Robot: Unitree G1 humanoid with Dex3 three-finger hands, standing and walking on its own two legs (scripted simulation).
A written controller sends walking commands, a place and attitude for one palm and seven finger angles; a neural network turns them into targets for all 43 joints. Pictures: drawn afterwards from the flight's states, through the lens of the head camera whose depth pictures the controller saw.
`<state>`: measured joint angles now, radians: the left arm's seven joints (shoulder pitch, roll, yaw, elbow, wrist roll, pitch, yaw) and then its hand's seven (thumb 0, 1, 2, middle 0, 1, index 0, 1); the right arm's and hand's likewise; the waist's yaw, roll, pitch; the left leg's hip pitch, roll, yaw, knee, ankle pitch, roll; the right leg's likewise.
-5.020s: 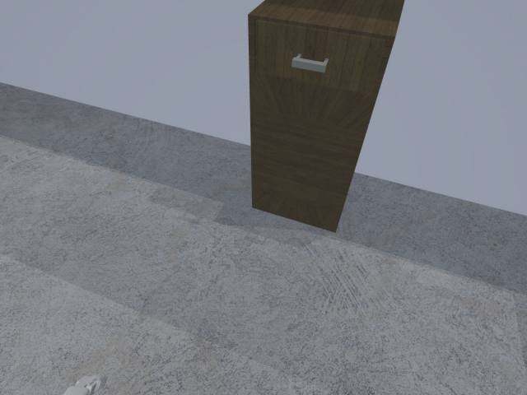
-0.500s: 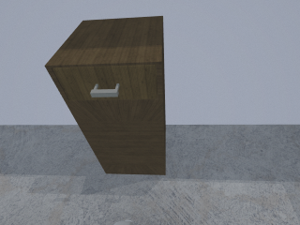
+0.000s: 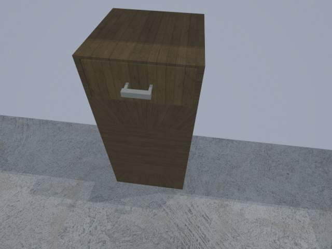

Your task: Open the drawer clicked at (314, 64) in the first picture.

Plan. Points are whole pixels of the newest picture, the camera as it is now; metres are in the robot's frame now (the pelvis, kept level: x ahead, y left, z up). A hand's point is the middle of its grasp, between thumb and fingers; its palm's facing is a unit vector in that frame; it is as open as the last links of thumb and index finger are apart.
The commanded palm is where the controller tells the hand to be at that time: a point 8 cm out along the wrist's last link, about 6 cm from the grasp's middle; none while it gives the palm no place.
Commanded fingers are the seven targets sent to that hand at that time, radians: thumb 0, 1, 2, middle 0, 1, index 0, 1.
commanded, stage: come to a stop and stand still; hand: left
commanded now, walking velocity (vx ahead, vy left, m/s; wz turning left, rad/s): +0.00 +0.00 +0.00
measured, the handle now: (137, 90) +0.59 +0.16 +0.04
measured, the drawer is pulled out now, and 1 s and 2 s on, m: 0.00 0.00 0.00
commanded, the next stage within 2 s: look again from close up in 0.60 s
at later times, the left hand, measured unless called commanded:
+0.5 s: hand out of the picture +0.02 +0.21 -0.17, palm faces +0.01 -0.98 -0.19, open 7.4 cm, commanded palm none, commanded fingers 0.00 0.90 0.90 -0.20 -0.30 -0.20 -0.30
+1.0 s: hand out of the picture +0.02 +0.19 -0.17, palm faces +0.01 -0.98 -0.22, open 7.4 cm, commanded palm none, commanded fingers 0.00 0.90 0.90 -0.20 -0.30 -0.20 -0.30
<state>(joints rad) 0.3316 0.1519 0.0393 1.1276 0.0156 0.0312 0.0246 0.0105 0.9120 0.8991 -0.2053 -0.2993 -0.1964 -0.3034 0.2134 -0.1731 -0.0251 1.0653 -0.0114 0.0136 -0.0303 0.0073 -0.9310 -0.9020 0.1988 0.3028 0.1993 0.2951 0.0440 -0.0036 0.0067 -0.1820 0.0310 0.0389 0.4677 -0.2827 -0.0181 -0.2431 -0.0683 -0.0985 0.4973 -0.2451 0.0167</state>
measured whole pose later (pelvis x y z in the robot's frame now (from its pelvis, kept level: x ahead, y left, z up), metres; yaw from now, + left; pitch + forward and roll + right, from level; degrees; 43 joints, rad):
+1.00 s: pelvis +0.02 +0.01 +0.00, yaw -1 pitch -2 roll +0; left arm 0.29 0.13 -0.01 1.13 0.01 0.00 0.03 0.01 0.91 0.90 -0.20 -0.30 -0.20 -0.30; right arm 0.31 -0.17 0.01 1.07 -0.01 -0.01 -0.03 0.02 -0.92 -0.90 0.20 0.30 0.20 0.30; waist 0.00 0.05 0.02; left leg -0.14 0.02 0.07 0.51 -0.34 0.00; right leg -0.21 -0.08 -0.07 0.54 -0.29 0.04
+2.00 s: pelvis +0.07 -0.02 +0.00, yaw -1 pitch +1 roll +2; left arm 0.25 0.16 0.04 1.05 0.01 0.01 0.04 0.01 0.92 0.90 -0.20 -0.30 -0.20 -0.30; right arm 0.28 -0.14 -0.02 1.09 -0.01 -0.01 -0.05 0.02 -0.93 -0.90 0.20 0.30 0.20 0.30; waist 0.01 0.01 0.05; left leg -0.12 0.05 0.09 0.52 -0.34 -0.02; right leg -0.21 -0.06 -0.09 0.60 -0.36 0.00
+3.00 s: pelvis -0.13 +0.06 -0.03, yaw +1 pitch -3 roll -2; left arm 0.43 0.13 0.04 1.06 0.02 0.07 0.04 0.01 0.91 0.90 -0.21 -0.30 -0.20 -0.30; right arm 0.39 -0.14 -0.04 0.98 -0.01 0.01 -0.01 0.00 -0.91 -0.90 0.20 0.30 0.20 0.30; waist -0.03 -0.04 -0.04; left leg -0.26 -0.04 0.01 0.70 -0.44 0.04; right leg -0.46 -0.05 0.00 0.65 -0.25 0.01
